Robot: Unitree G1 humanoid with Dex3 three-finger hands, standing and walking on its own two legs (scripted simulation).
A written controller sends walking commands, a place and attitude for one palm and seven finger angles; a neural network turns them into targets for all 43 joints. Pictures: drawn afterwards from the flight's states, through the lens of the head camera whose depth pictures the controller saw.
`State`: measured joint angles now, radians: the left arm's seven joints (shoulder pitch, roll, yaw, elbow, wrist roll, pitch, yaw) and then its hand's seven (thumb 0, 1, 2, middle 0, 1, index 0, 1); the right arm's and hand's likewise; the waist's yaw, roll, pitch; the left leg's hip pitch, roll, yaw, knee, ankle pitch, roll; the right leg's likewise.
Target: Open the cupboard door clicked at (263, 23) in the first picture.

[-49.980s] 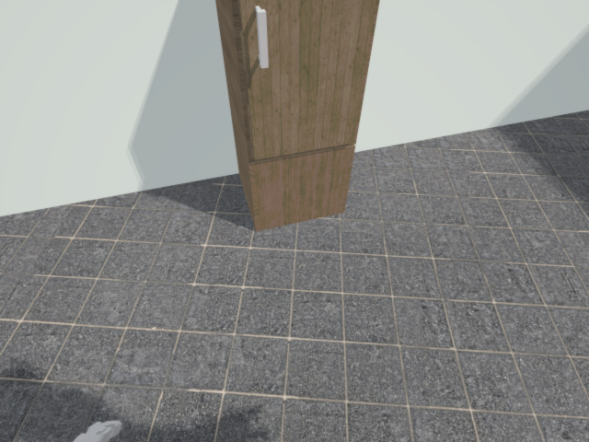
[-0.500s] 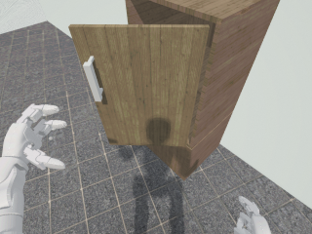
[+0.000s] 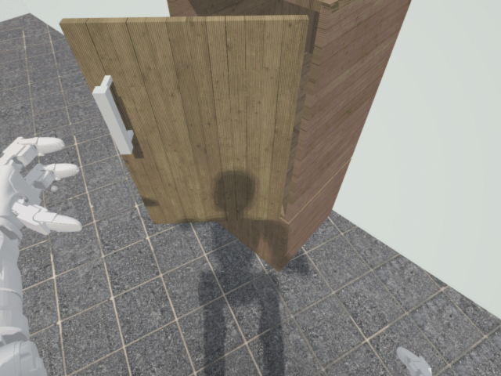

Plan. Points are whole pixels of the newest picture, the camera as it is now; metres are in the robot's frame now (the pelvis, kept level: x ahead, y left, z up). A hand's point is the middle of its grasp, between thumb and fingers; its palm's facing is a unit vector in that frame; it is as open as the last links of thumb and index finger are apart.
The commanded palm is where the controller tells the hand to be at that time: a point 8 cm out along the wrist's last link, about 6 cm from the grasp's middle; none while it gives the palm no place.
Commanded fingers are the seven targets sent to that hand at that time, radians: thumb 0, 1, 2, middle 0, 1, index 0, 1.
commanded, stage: move the hooked fingers beside the handle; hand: left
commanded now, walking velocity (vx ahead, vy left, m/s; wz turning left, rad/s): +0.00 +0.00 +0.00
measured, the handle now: (117, 116) +0.55 +0.27 +0.10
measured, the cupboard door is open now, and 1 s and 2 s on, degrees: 45 45 45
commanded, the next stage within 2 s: slide the fingers in behind the handle in 1.86 s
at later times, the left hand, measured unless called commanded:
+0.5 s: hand (63, 158) +0.42 +0.31 +0.12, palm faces +0.07 -1.00 +0.00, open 14.0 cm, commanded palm +0.40 +0.37 +0.11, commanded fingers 0.00 -0.50 0.30 -0.30 -1.20 -0.30 -1.20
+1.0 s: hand (72, 132) +0.49 +0.32 +0.12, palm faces +0.08 -1.00 -0.01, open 14.0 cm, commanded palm +0.46 +0.37 +0.11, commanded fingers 0.00 -0.50 0.30 -0.30 -1.20 -0.30 -1.20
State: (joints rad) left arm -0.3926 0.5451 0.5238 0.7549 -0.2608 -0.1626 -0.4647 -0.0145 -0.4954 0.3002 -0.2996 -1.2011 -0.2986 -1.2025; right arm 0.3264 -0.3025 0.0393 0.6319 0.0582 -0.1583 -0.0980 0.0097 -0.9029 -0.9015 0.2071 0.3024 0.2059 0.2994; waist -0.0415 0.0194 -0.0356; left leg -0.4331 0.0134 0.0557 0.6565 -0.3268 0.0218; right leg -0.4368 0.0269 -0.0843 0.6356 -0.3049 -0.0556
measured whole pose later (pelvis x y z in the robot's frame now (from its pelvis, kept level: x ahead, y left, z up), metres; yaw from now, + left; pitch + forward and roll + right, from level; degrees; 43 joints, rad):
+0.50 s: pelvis +0.00 +0.03 +0.00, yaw +0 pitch +10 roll -2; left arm -0.64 0.60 0.50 1.00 -0.21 -0.24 -0.47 -0.01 -0.50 0.30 -0.30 -1.20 -0.30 -1.20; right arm 0.36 -0.29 0.05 0.62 0.04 -0.09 -0.08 0.01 -0.90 -0.90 0.21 0.30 0.21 0.30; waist -0.08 0.01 -0.06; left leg -0.53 0.00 0.07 0.70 -0.35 0.06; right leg -0.52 0.01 -0.07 0.65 -0.30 -0.02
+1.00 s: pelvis +0.01 +0.03 -0.01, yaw -1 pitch +15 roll -3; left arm -0.86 0.74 0.54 1.20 -0.14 -0.30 -0.46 -0.02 -0.50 0.30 -0.30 -1.20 -0.30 -1.20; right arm 0.41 -0.30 0.05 0.64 0.02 0.02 -0.07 0.00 -0.90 -0.90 0.21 0.30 0.21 0.30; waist -0.14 0.00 -0.05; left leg -0.65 0.01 0.06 0.76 -0.37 0.06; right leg -0.63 0.02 -0.08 0.68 -0.31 -0.01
